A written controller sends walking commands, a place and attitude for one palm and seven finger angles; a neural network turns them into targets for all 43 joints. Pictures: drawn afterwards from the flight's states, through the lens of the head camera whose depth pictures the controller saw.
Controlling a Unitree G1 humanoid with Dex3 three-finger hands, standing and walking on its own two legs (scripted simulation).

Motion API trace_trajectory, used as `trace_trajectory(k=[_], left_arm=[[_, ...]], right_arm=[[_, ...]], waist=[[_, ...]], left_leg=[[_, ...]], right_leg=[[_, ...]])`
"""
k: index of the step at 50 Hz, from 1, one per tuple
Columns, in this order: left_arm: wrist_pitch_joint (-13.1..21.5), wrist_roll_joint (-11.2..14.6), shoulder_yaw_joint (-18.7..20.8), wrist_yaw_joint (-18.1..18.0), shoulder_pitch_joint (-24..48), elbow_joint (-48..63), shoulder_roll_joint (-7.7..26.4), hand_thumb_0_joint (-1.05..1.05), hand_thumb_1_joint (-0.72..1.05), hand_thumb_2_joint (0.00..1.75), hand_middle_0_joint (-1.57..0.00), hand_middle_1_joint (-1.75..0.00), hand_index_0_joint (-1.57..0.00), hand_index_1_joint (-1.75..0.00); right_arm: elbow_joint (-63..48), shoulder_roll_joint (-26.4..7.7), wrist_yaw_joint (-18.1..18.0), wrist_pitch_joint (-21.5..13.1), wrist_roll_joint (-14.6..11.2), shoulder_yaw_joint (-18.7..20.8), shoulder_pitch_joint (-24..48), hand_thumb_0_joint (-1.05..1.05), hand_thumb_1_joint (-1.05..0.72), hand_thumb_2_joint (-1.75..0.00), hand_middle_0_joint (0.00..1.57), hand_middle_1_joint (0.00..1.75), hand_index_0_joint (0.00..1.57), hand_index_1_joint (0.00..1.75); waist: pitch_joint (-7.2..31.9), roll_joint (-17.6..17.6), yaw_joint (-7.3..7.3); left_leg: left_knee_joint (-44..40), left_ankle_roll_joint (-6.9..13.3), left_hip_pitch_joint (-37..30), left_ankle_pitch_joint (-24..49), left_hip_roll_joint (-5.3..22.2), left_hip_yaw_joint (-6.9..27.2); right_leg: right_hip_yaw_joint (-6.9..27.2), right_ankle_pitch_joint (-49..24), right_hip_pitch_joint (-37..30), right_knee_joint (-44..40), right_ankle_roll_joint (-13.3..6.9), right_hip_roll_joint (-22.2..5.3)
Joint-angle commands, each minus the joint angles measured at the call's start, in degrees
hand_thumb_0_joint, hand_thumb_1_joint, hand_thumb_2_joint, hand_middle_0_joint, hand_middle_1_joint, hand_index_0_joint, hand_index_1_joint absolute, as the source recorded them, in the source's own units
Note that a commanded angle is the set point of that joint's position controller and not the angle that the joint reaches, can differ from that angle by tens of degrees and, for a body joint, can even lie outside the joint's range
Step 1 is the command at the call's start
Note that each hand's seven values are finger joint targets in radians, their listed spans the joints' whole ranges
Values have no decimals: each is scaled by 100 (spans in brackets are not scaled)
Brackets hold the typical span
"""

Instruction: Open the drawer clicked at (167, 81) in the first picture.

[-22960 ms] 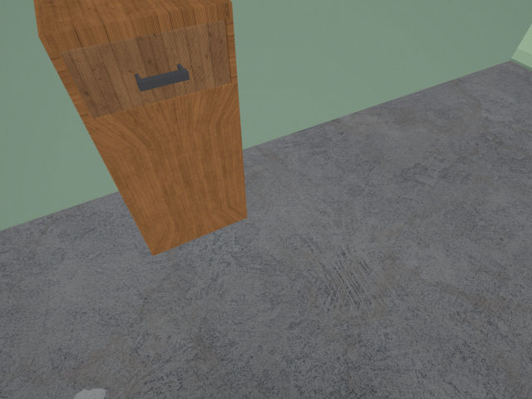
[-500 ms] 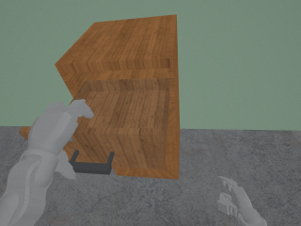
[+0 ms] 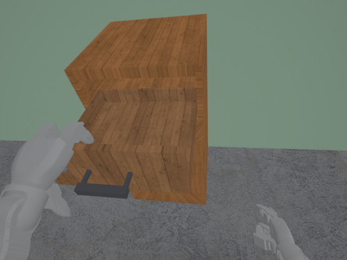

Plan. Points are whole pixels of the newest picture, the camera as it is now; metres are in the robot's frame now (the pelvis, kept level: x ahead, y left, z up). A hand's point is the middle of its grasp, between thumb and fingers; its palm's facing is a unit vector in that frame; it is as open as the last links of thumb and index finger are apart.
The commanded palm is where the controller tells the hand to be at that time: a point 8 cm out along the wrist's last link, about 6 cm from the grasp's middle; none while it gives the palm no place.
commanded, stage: draw the hand back to the body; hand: left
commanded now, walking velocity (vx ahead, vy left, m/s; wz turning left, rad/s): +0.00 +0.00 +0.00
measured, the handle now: (105, 182) +0.27 +0.23 +0.03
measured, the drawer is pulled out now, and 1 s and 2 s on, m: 0.30 0.30 0.30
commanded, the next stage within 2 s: step back with the hand held close in 1.12 s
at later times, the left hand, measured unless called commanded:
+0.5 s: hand (59, 154) +0.22 +0.23 +0.21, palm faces +0.40 -0.85 -0.34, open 12.3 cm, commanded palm +0.16 +0.27 +0.22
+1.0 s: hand (46, 165) +0.21 +0.25 +0.20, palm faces +0.46 -0.81 -0.37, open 8.0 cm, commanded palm +0.15 +0.29 +0.22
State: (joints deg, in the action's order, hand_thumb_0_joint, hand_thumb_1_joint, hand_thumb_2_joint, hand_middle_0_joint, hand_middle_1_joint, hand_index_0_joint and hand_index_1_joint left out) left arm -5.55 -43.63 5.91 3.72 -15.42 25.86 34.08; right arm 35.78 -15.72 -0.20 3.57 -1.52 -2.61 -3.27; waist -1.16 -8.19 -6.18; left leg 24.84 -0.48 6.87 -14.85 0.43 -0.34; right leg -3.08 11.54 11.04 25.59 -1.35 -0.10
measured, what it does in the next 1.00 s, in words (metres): stands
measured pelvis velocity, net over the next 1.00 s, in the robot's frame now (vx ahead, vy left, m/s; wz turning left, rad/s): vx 0.02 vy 0.01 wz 0.00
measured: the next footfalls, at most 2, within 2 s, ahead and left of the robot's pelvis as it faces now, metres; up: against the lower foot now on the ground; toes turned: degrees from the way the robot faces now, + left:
none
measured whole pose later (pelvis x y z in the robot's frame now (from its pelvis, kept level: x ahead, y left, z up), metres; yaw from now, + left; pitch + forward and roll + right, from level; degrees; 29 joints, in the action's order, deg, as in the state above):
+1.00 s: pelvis +0.02 +0.01 +0.00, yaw +0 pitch -4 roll -1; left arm 7.0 3.8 19.9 -5.9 -25.5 30.8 18.6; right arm 36.5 -11.8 -3.5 -8.2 0.4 -1.7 -8.8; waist -2.2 -4.2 -4.4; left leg 24.5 -0.1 3.5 -16.5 1.1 -0.2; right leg -3.2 11.5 6.3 22.1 -0.9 0.7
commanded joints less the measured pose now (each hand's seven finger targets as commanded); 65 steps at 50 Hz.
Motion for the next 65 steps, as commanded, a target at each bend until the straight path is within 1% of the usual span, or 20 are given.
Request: trace_trajectory(k=[1,2,6,7,8,9,10,12,13,15,17,30,40,42,46,52,61,62,63,65], left_arm=[[82,26,1186,-277,666,1054,1337,0,-50,30,-30,-120,-30,-120],[89,172,1367,-287,638,1122,1445,0,-50,30,-30,-120,-30,-120],[131,29,1166,-288,566,1186,1318,0,-50,30,-30,-120,-30,-120],[851,3963,1372,-554,1521,2145,-544,0,-47,32,-30,-118,-30,-118],[1065,4040,1597,-784,161,621,-234,0,-43,33,-29,-115,-29,-115],[1210,4505,1761,-821,-246,1021,-377,0,-40,34,-29,-113,-29,-113],[1420,4584,1827,-891,182,1648,-219,0,-36,36,-29,-111,-29,-111],[1673,4643,2059,-1072,493,1966,11,0,-29,39,-29,-107,-29,-107],[1745,4633,1799,-1102,368,1828,-395,0,-26,40,-28,-104,-28,-104],[1747,4675,1709,-1110,69,1556,-566,0,-18,43,-28,-100,-28,-100],[1803,4664,1774,-1110,163,1670,-477,0,-12,47,-27,-95,-27,-95],[1777,4737,1959,-1032,-646,1888,-566,0,34,66,-24,-66,-24,-66],[1690,4760,2121,-1056,-639,1650,-506,0,69,81,-22,-43,-22,-43],[1674,4750,2100,-1055,-469,1771,-473,0,76,84,-21,-39,-21,-39],[1640,4739,2019,-1065,-438,1726,-522,0,90,90,-20,-30,-20,-30],[1606,4734,2080,-1088,-355,1764,-447,0,90,90,-20,-30,-20,-30],[1611,4745,2057,-1072,-434,1600,-502,0,90,90,-20,-30,-20,-30],[1899,4727,2975,-1099,390,1819,395,0,90,90,-20,-30,-20,-30],[1913,4703,2580,-1048,-462,1438,-175,0,90,90,-20,-30,-20,-30],[1938,4682,2303,-987,-912,1567,-387,0,90,90,-20,-30,-20,-30]], right_arm=[[-1038,-467,-72,-300,15,191,1035,0,-90,-90,20,30,20,30],[-1070,-486,-85,-347,-51,177,1135,0,-90,-90,20,30,20,30],[-1069,-494,-108,-313,20,205,994,0,-90,-90,20,30,20,30],[-1420,-66,-210,-798,-3,214,762,0,-90,-90,20,30,20,30],[-1029,-176,-334,-1053,136,159,408,0,-90,-90,20,30,20,30],[-1042,-212,-401,-1111,118,197,408,0,-90,-90,20,30,20,30],[-1041,-224,-438,-1236,107,202,439,0,-90,-90,20,30,20,30],[-885,-233,-494,-1480,181,187,401,0,-90,-90,20,30,20,30],[-878,-98,-483,-1551,212,147,292,0,-90,-90,20,30,20,30],[-826,-146,-464,-1591,196,189,205,0,-90,-90,20,30,20,30],[-798,-188,-451,-1639,208,220,234,0,-90,-90,20,30,20,30],[-838,-201,-325,-1571,185,337,87,0,-90,-90,20,30,20,30],[-845,-192,-395,-1473,175,354,133,0,-90,-90,20,30,20,30],[-852,-211,-404,-1485,180,341,175,0,-90,-90,20,30,20,30],[-860,-185,-398,-1499,192,326,153,0,-90,-90,20,30,20,30],[-842,-175,-415,-1534,207,305,191,0,-90,-90,20,30,20,30],[-862,-144,-405,-1533,188,316,204,0,-90,-90,20,30,20,30],[-1080,-271,-335,-1406,84,251,14,0,-90,-90,20,30,20,30],[-1020,-259,-385,-1311,163,378,12,0,-90,-90,20,30,20,30],[-1082,-289,-343,-1221,122,408,-9,0,-90,-90,20,30,20,30]], waist=[[837,626,-87],[807,582,-66],[800,535,-53],[495,869,453],[237,1434,400],[341,1583,281],[680,1133,269],[709,196,234],[703,152,229],[352,394,243],[221,291,234],[623,401,218],[487,593,210],[440,286,214],[437,531,226],[427,331,195],[279,531,188],[-395,249,469],[-122,1031,487],[357,1393,543]], left_leg=[[-310,122,328,1064,-134,-31],[-260,100,356,949,-93,5],[-317,124,294,982,-116,-25],[-202,260,-309,541,40,-41],[-290,226,-125,298,157,-12],[-395,201,-55,428,155,36],[-415,190,-206,564,124,-21],[-423,120,-277,580,90,-77],[-502,98,-207,661,73,-51],[-558,85,-86,836,118,-39],[-561,63,-40,942,130,-22],[-330,7,-82,2010,193,-47],[-391,34,-45,1550,156,-39],[-392,23,-56,1448,127,-49],[-422,45,-36,1282,127,0],[-403,40,-50,1196,95,4],[-431,66,30,990,105,6],[-339,145,532,342,105,85],[-92,184,467,372,129,247],[363,216,264,463,50,117]], right_leg=[[253,-588,-687,-431,124,-94],[321,-488,-662,-441,104,-66],[198,-417,-579,-465,124,-92],[126,-338,-293,-724,12,48],[41,-97,-334,-596,44,65],[-27,-132,-515,-643,84,16],[29,-221,-672,-641,95,-41],[135,-259,-687,-651,53,-78],[66,-270,-770,-636,30,-96],[44,-424,-734,-639,28,-58],[60,-532,-759,-659,1,-44],[58,-1446,-946,-408,16,-15],[76,-1140,-834,-529,22,3],[100,-1054,-795,-580,2,4],[97,-886,-786,-592,21,3],[138,-830,-791,-649,-6,0],[148,-591,-713,-686,21,-14],[714,-399,31,-1028,15,-277],[795,-396,175,-1165,22,-422],[938,-410,345,-1213,-60,-714]])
